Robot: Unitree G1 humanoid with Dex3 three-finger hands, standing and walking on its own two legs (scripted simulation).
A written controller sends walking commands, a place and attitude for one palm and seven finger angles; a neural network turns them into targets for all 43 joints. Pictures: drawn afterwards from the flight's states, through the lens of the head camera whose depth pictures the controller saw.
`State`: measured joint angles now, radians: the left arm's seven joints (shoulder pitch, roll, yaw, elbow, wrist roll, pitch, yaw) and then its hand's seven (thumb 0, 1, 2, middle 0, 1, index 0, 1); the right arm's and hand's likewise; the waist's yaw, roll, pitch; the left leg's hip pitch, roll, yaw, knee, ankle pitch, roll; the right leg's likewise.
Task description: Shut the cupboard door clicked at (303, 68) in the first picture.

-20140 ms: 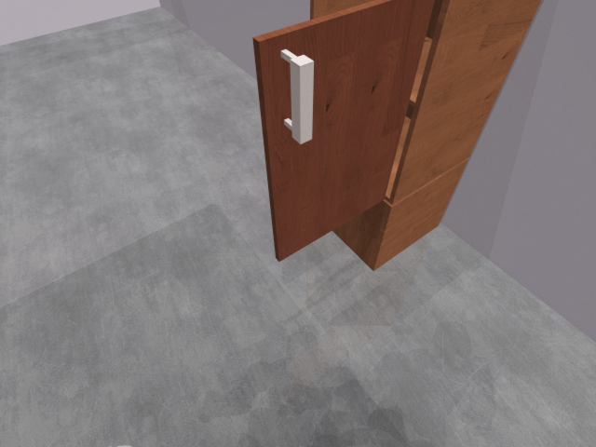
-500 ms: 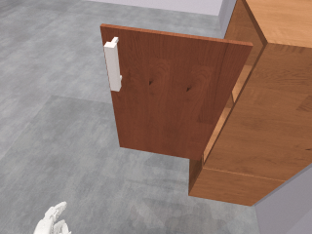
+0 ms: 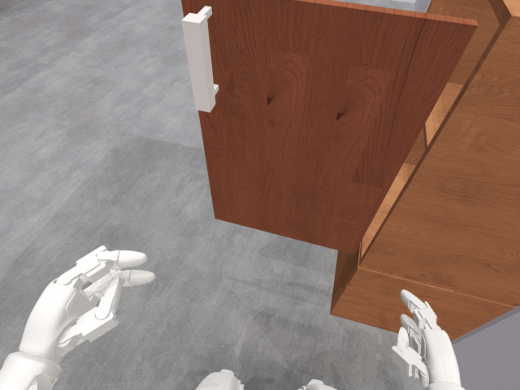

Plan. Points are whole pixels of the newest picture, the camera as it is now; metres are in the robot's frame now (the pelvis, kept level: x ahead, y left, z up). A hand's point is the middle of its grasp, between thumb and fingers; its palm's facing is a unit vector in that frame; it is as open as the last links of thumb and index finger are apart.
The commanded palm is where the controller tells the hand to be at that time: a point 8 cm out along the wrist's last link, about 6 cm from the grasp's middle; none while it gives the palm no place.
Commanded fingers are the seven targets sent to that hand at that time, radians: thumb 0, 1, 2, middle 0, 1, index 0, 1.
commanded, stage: raise the hand and make a fist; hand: left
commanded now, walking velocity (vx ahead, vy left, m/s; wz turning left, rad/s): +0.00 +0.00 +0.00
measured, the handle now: (205, 60) +0.55 +0.16 +0.21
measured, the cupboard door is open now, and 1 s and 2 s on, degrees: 89 89 89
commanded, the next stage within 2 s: bring the fist close to the handle in 1.32 s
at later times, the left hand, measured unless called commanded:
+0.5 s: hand (94, 252) +0.23 +0.23 +0.14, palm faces -0.11 -0.99 -0.10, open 3.3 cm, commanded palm +0.20 +0.28 +0.16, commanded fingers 0.00 0.90 0.90 -1.21 -1.40 -1.21 -1.40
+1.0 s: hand (83, 187) +0.27 +0.23 +0.22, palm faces -0.11 -0.99 -0.11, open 3.1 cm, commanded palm +0.23 +0.27 +0.22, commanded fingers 0.00 0.90 0.90 -1.30 -1.50 -1.30 -1.50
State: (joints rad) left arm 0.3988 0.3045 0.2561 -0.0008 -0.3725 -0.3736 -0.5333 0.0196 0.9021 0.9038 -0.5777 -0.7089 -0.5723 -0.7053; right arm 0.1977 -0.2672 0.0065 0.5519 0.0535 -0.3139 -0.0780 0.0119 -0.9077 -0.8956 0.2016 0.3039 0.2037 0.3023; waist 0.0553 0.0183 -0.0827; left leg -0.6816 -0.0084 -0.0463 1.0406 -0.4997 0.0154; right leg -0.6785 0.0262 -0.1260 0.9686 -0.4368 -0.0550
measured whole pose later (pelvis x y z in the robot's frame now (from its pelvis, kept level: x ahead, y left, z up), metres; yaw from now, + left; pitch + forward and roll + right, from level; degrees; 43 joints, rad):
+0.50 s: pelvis +0.03 +0.04 +0.04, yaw -1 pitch +3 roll -2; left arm 0.39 0.32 0.22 -0.21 -0.32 -0.15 -0.36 0.02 0.90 0.90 -1.04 -1.21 -1.03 -1.20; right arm 0.26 -0.25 0.05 0.57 0.06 -0.34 -0.06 0.01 -0.91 -0.90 0.20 0.30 0.20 0.30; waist 0.03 0.04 -0.07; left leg -0.40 -0.04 0.00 0.77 -0.42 0.07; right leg -0.41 0.00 -0.07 0.71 -0.35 0.00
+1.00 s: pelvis +0.03 +0.03 +0.06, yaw -1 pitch -2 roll -1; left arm 0.15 0.36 0.26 -0.23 -0.33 0.14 -0.37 0.02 0.90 0.90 -1.30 -1.49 -1.29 -1.49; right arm 0.22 -0.25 0.09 0.61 0.08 -0.27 -0.05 0.01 -0.91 -0.90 0.20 0.30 0.20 0.30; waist 0.05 0.05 -0.05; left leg -0.19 -0.05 0.00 0.55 -0.33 0.06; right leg -0.21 0.00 -0.06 0.52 -0.27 -0.01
